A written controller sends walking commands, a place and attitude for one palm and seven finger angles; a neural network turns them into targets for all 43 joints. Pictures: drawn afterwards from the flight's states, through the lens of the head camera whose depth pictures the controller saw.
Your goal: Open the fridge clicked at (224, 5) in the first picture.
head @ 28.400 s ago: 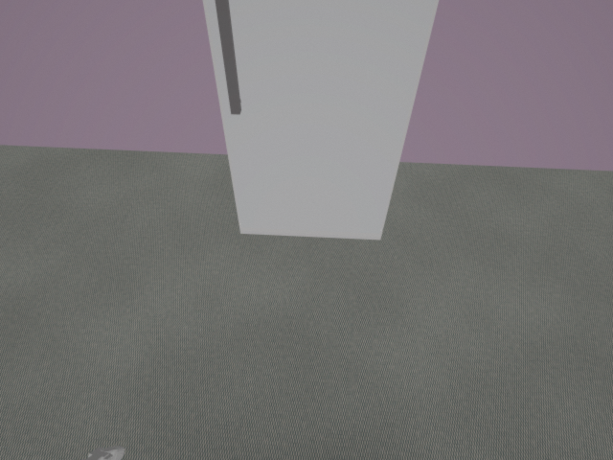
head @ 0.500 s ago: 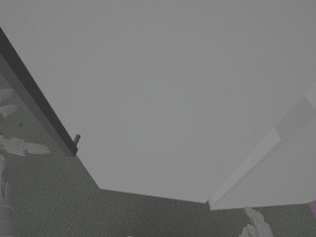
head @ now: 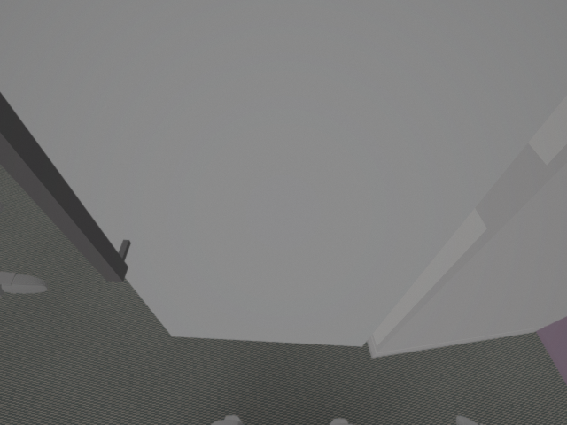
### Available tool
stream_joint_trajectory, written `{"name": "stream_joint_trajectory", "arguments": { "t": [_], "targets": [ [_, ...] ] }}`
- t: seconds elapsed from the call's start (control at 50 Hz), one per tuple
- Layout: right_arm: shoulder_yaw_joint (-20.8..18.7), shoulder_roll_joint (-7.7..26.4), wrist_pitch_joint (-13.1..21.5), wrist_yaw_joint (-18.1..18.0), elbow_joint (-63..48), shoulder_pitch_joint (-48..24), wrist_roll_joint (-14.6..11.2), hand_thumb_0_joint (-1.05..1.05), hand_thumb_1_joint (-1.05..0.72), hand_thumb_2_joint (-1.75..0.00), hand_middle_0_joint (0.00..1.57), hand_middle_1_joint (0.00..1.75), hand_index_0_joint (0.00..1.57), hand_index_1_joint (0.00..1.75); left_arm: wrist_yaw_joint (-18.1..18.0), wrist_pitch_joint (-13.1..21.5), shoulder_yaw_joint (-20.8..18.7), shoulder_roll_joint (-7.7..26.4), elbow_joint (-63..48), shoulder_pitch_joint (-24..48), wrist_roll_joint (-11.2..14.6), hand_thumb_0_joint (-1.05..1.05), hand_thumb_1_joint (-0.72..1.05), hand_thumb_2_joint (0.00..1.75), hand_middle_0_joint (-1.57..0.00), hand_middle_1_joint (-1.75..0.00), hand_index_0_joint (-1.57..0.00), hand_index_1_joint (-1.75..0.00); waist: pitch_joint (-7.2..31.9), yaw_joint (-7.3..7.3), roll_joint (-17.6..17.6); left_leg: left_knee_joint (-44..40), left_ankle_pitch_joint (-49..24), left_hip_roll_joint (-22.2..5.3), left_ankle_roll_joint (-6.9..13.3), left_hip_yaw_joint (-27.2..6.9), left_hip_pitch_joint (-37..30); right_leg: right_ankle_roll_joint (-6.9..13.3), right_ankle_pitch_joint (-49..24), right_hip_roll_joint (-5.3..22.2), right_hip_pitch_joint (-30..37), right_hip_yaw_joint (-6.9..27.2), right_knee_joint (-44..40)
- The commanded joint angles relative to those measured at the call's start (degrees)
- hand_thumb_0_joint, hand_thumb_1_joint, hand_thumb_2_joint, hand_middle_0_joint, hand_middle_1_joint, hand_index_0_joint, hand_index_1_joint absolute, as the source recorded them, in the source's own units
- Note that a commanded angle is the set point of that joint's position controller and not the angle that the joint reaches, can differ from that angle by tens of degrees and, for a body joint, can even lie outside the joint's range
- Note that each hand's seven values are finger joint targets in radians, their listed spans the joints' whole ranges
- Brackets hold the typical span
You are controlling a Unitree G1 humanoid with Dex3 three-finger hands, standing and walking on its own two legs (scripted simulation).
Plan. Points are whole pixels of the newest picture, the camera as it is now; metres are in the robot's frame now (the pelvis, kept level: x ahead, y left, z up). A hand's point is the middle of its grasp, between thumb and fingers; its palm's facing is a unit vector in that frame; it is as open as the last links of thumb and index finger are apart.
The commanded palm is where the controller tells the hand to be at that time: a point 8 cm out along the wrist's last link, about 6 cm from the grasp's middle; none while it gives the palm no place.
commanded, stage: slip the hand off the handle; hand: left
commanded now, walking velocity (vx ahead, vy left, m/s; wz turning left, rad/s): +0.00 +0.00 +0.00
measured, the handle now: (46, 159) +0.37 +0.30 +0.18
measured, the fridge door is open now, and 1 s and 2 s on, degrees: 79 79 79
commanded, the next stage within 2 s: draw the hand back to the body in 0.48 s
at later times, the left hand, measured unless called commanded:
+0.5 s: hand out of the picture +0.22 +0.37 +0.10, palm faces +0.47 -0.83 -0.29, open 14.6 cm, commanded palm +0.17 +0.40 +0.12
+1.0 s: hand out of the picture +0.21 +0.34 +0.15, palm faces +0.11 -0.99 -0.08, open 14.6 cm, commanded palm +0.16 +0.37 +0.15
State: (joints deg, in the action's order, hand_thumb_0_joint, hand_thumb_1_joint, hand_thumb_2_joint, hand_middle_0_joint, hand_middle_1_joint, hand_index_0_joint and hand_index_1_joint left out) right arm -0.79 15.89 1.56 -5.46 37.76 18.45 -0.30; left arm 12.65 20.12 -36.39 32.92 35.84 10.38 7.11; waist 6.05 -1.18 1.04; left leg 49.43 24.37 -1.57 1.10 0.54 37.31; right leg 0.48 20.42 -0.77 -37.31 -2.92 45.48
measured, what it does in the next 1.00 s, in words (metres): stands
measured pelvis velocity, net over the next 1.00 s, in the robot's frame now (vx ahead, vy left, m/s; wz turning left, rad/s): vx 0.01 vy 0.00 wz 0.03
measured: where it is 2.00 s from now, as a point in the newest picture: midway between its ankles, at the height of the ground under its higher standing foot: outside the picture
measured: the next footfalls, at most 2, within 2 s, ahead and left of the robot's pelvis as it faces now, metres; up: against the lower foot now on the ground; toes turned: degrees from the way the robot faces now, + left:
none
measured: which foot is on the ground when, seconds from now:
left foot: down 0.00-1.00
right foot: down 0.00-1.00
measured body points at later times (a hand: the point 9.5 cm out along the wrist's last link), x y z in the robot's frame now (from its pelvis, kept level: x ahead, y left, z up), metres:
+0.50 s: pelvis +0.00 +0.02 +0.00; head +0.03 +0.04 +0.45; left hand +0.19 +0.41 +0.11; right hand +0.21 -0.19 -0.07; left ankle +0.00 +0.10 -0.70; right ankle +0.02 -0.12 -0.70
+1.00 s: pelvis +0.01 +0.00 +0.02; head +0.00 +0.00 +0.47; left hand +0.20 +0.40 +0.15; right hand +0.19 -0.24 -0.03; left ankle +0.00 +0.10 -0.70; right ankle +0.02 -0.12 -0.70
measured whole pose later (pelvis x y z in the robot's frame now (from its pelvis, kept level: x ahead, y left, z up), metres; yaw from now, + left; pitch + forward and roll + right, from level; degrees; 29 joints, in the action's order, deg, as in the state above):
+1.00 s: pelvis +0.01 +0.00 +0.02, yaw +2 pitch +4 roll -2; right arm 2.5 16.3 16.2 -7.0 32.6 15.8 -3.8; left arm 36.0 2.3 -36.1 33.2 14.0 -11.2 27.4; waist 6.4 0.0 2.2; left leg 43.9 23.1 -1.0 1.0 -1.0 24.8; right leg 0.3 19.3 -0.5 -23.7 -4.3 39.0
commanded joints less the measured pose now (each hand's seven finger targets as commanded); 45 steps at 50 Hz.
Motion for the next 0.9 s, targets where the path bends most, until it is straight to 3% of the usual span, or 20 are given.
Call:
{"name": "stream_joint_trajectory", "arguments": {
  "t": [0.0,0.06,0.14,0.18,0.24,0.28,0.32,0.38,0.48,0.5,0.54,0.58,0.6,0.64,0.7,0.76,0.78,0.8,0.84,0.88],
  "targets": [
    [-2.64,7.99,3.26,-0.3,-8.96,-3.31,0.28,0.0,-0.9,-0.9,0.2,0.3,0.2,0.3,-4.08,5.12,-6.56,19.25,-18.41,3.76,2.87,0.0,-0.55,0.2,-0.25,-1.15,-0.25,-1.15,14.63,3.95,4.04,-8.45,-16.93,1.87,1.14,-1.31,-7.62,0.52,-8.98,-0.89,11.54,0.43,-5.32],
    [-2.65,7.99,4.02,-0.67,-8.87,-3.99,0.24,0.0,-0.9,-0.9,0.2,0.3,0.2,0.3,-5.01,4.23,-5.0,16.82,-20.56,2.82,2.93,0.0,-0.55,0.2,-0.25,-1.15,-0.25,-1.15,12.11,3.28,5.37,-9.39,-14.91,1.44,0.59,-2.19,-8.68,0.64,-6.16,-0.77,8.73,-0.26,-5.38],
    [-2.46,7.41,5.58,-1.06,-9.5,-5.17,0.31,0.0,-0.9,-0.9,0.2,0.3,0.2,0.3,-4.99,2.89,-1.25,13.11,-28.28,-2.64,2.82,0.0,-0.55,0.2,-0.25,-1.15,-0.25,-1.15,12.72,3.87,9.98,-10.31,-19.13,0.88,-0.77,-3.59,-13.56,1.24,-6.83,-0.55,8.14,-1.02,-5.05],
    [-2.3,7.36,6.18,-1.46,-9.29,-5.34,0.37,0.0,-0.9,-0.9,0.2,0.3,0.2,0.3,-5.26,2.25,1.18,10.87,-31.07,-2.08,2.77,0.0,-0.55,0.2,-0.25,-1.15,-0.25,-1.15,10.99,2.83,8.75,-10.42,-18.92,0.54,-1.15,-4.49,-14.42,1.18,-6.31,-0.51,6.64,-1.28,-5.03],
    [-1.99,7.35,7.19,-2.04,-9.01,-6.28,0.35,0.0,-0.9,-0.9,0.2,0.3,0.2,0.3,-5.75,1.56,1.15,10.19,-31.97,-1.82,3.42,0.0,-0.55,0.2,-0.25,-1.15,-0.25,-1.15,8.03,2.46,6.73,-11.49,-14.25,0.53,-1.94,-5.96,-13.3,1.08,-4.35,-0.47,5.24,-1.68,-4.88],
    [-1.9,7.18,7.67,-2.37,-8.92,-6.48,0.46,0.0,-0.9,-0.9,0.2,0.3,0.2,0.3,-6.31,1.43,0.84,9.89,-33.86,-3.12,3.43,0.0,-0.55,0.2,-0.25,-1.15,-0.25,-1.15,8.22,3.18,6.0,-11.77,-14.94,0.56,-2.4,-6.47,-13.67,1.3,-4.82,-0.3,6.14,-1.74,-4.67],
    [-1.83,6.7,8.37,-2.2,-9.35,-7.04,0.47,0.0,-0.9,-0.9,0.2,0.3,0.2,0.3,-6.35,0.98,3.25,6.94,-36.31,-5.05,3.42,0.0,-0.55,0.2,-0.25,-1.15,-0.25,-1.15,10.22,3.49,7.53,-11.43,-17.58,0.62,-3.04,-6.68,-15.62,1.16,-5.64,-0.16,6.38,-1.83,-4.18],
    [-1.83,6.63,8.51,-1.99,-9.26,-6.63,0.6,0.0,-0.9,-0.9,0.2,0.3,0.2,0.3,-6.72,-0.56,1.01,8.73,-36.93,-11.67,3.03,0.0,-0.55,0.2,-0.25,-1.15,-0.25,-1.15,10.13,4.71,7.21,-10.96,-21.21,0.67,-3.53,-6.3,-15.21,1.38,-7.16,-0.15,8.06,-1.88,-4.37],
    [-1.54,5.98,8.86,-1.64,-9.96,-7.5,0.63,0.0,-0.9,-0.9,0.2,0.3,0.2,0.3,-6.9,-1.47,-0.4,8.68,-42.52,-16.03,3.79,0.0,-0.55,0.2,-0.25,-1.15,-0.25,-1.15,9.69,5.3,8.63,-10.12,-24.29,1.02,-3.88,-5.5,-14.82,1.5,-9.02,-0.21,9.15,-2.03,-4.38],
    [-1.44,5.85,9.01,-1.63,-9.79,-7.89,0.51,0.0,-0.9,-0.9,0.2,0.3,0.2,0.3,-6.88,-1.15,0.43,8.05,-43.28,-13.74,3.91,0.0,-0.55,0.2,-0.25,-1.15,-0.25,-1.15,8.96,4.22,8.09,-9.88,-23.26,0.99,-3.86,-5.53,-14.78,1.34,-8.62,-0.28,7.95,-2.21,-4.31],
    [-1.42,5.79,9.46,-1.77,-9.46,-7.75,0.61,0.0,-0.9,-0.9,0.2,0.3,0.2,0.3,-6.76,-0.67,0.58,7.08,-43.02,-13.23,4.51,0.0,-0.55,0.2,-0.25,-1.15,-0.25,-1.15,8.08,4.09,7.75,-9.79,-21.53,1.14,-4.06,-5.89,-14.14,1.35,-7.58,-0.35,7.01,-2.29,-4.0],
    [-1.53,6.21,9.45,-2.31,-8.55,-7.59,0.54,0.0,-0.9,-0.9,0.2,0.3,0.2,0.3,-6.41,-0.4,-1.68,8.76,-40.07,-13.53,5.01,0.0,-0.55,0.2,-0.25,-1.15,-0.25,-1.15,6.55,4.17,5.19,-9.51,-18.33,1.48,-3.45,-5.33,-11.8,1.48,-6.92,-0.38,7.15,-2.08,-4.49],
    [-1.04,7.16,10.0,-2.72,-8.49,-7.33,-1.28,0.0,-0.9,-0.9,0.2,0.3,0.2,0.3,0.64,-3.1,2.77,5.73,-35.6,-15.83,9.62,0.0,-0.55,0.2,-0.25,-1.15,-0.25,-1.15,9.32,1.55,6.35,-10.16,-16.33,0.84,-2.91,-5.26,-14.73,1.34,-6.61,-0.04,9.27,-1.34,-6.16],
    [-0.6,7.32,11.29,-4.21,-9.21,-8.74,-1.92,0.0,-0.9,-0.9,0.2,0.3,0.2,0.3,6.12,-4.59,1.0,10.69,-40.29,-7.26,11.54,0.0,-0.55,0.2,-0.25,-1.15,-0.25,-1.15,10.96,2.3,7.28,-10.35,-14.06,1.53,-1.69,-5.18,-14.88,1.28,-6.55,0.22,11.69,-0.67,-7.3],
    [0.31,7.53,13.66,-5.45,-9.23,-9.65,-2.45,0.0,-0.9,-0.9,0.2,0.3,0.2,0.3,11.18,-7.36,1.08,12.16,-39.97,-3.71,14.44,0.0,-0.55,0.2,-0.25,-1.15,-0.25,-1.15,10.16,1.81,8.54,-11.43,-14.25,1.48,-0.97,-5.54,-16.84,1.46,-7.41,0.39,13.36,-0.5,-8.87],
    [0.66,7.61,15.62,-5.1,-9.87,-9.41,-2.8,0.0,-0.9,-0.9,0.2,0.3,0.2,0.3,16.4,-9.98,-1.66,14.29,-36.14,-9.06,16.79,0.0,-0.55,0.2,-0.25,-1.15,-0.25,-1.15,8.95,2.71,5.98,-12.25,-16.69,1.31,-0.27,-5.65,-16.73,1.42,-10.2,0.36,16.53,-0.37,-10.22],
    [0.65,7.99,16.0,-4.73,-9.89,-9.55,-2.87,0.0,-0.9,-0.9,0.2,0.3,0.2,0.3,17.97,-10.46,-3.66,16.32,-34.85,-10.19,17.39,0.0,-0.55,0.2,-0.25,-1.15,-0.25,-1.15,9.2,3.44,7.21,-12.1,-18.96,1.41,-0.24,-5.51,-16.9,1.75,-12.25,0.55,18.41,0.05,-10.43],
    [0.8,7.68,16.55,-4.28,-10.7,-9.66,-3.04,0.0,-0.9,-0.9,0.2,0.3,0.2,0.3,19.81,-10.98,-3.15,15.79,-35.31,-10.89,18.38,0.0,-0.55,0.2,-0.25,-1.15,-0.25,-1.15,8.61,3.32,6.91,-12.31,-19.95,1.38,-0.15,-5.56,-17.09,1.56,-13.56,0.78,18.82,-0.02,-10.59],
    [0.85,7.98,17.18,-3.39,-11.77,-9.33,-3.34,0.0,-0.9,-0.9,0.2,0.3,0.2,0.3,23.22,-12.67,-6.08,17.38,-31.35,-14.81,20.5,0.0,-0.55,0.2,-0.25,-1.15,-0.25,-1.15,6.43,3.8,4.5,-12.37,-19.51,1.4,0.13,-5.38,-14.99,1.21,-14.05,0.77,19.6,0.8,-11.42],
    [0.57,8.2,17.28,-2.6,-12.57,-8.84,-3.29,0.0,-0.9,-0.9,0.2,0.3,0.2,0.3,23.78,-14.41,-10.21,19.42,-27.29,-18.14,21.59,0.0,-0.55,0.2,-0.25,-1.15,-0.25,-1.15,4.15,5.1,2.31,-11.94,-19.27,1.51,0.26,-4.86,-12.11,1.15,-13.94,0.95,19.93,1.5,-11.97]
  ]
}}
